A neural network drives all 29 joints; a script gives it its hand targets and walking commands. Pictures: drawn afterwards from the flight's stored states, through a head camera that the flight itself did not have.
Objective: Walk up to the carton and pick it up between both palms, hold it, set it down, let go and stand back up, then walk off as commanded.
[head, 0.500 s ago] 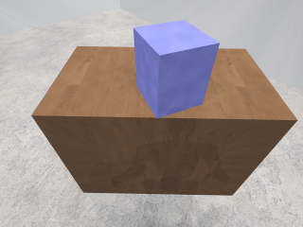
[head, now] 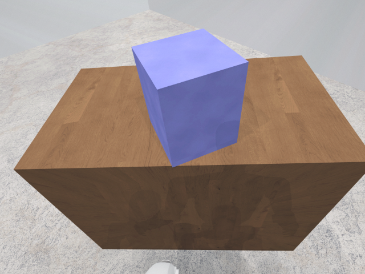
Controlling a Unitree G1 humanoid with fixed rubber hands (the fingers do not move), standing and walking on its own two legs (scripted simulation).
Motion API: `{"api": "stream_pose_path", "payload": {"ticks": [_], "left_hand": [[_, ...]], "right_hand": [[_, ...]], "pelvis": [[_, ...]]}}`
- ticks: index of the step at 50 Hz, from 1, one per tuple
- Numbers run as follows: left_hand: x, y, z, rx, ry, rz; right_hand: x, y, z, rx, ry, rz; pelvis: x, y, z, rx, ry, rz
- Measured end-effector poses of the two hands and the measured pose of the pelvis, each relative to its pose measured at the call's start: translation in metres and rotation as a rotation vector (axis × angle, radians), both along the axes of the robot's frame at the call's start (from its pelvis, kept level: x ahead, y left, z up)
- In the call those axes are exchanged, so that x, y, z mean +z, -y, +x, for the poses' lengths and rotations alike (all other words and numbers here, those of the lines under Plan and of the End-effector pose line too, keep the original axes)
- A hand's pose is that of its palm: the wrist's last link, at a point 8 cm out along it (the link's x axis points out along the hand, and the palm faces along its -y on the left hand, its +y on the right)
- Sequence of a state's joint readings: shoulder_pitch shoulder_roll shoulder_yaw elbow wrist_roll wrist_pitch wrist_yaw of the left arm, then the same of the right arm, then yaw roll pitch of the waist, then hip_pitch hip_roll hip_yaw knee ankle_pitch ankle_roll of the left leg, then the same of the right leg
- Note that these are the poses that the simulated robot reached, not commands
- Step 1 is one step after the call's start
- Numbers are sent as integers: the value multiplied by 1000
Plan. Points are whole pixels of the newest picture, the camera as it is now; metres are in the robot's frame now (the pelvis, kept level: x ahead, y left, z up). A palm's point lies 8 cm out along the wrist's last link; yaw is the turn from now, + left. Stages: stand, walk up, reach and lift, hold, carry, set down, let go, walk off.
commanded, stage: walk up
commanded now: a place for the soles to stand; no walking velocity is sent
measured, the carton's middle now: (187, 98) +0.54 +0.01 +0.11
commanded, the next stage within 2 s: none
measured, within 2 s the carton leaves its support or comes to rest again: neither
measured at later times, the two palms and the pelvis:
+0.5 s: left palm out of the picture +0.12 +0.32 -0.12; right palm out of the picture +0.12 -0.30 -0.10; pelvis +0.06 +0.01 -0.01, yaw +0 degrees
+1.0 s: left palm out of the picture +0.13 +0.32 -0.11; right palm out of the picture +0.13 -0.30 -0.10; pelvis +0.06 +0.01 -0.01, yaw +0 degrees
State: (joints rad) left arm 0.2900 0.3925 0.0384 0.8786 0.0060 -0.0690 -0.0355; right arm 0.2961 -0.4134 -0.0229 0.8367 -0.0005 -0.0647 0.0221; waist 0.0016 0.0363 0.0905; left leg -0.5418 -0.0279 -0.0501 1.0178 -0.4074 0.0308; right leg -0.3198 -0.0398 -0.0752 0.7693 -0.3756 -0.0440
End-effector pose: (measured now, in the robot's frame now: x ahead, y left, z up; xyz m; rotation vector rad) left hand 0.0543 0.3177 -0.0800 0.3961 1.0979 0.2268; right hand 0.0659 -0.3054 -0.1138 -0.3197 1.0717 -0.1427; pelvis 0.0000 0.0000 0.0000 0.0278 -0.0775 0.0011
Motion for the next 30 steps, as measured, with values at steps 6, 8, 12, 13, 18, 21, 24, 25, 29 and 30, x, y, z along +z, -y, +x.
{"api": "stream_pose_path", "payload": {"ticks": [6, 8, 12, 13, 18, 21, 24, 25, 29, 30], "left_hand": [[-13, -11, 24, 8, -16, -29], [-23, -15, 34, 9, -17, -41], [-32, -15, 47, 15, -27, -66], [-34, -14, 48, 14, -29, -71], [-39, -6, 49, 20, -52, -80], [-38, -5, 53, 21, -55, -76], [-37, -4, 59, 18, -50, -72], [-36, -3, 61, 18, -46, -70], [-33, -3, 67, 17, -25, -63], [-33, -3, 68, 17, -22, -62]], "right_hand": [[6, -8, 23, -13, 1, -39], [5, -12, 30, -21, 3, -63], [13, -17, 38, -31, 5, -81], [15, -16, 39, -32, 4, -86], [18, -8, 47, -34, -3, -95], [17, -7, 52, -34, -7, -91], [16, -6, 56, -32, -10, -88], [16, -6, 58, -32, -8, -87], [16, -5, 62, -32, 10, -85], [16, -5, 63, -32, 14, -85]], "pelvis": [[-3, -13, 24, -3, -10, -29], [-8, -19, 31, -4, -6, -37], [-7, -21, 40, -4, -9, -39], [-7, -20, 42, -4, -11, -38], [-7, -14, 48, -3, -23, -29], [-7, -12, 53, -3, -31, -26], [-6, -11, 56, -3, -35, -24], [-6, -10, 57, -3, -35, -24], [-6, -9, 58, -3, -36, -22], [-6, -9, 57, -3, -36, -22]]}}
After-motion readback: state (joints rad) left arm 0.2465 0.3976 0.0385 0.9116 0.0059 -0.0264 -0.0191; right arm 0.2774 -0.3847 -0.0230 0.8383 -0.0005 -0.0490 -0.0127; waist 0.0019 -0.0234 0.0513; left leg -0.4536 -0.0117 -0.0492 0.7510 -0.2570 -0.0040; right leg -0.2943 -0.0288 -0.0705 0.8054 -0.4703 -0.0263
